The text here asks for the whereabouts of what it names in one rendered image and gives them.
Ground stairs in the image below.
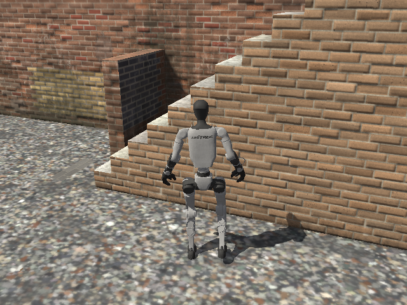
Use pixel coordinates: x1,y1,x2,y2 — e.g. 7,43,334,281
93,0,407,250

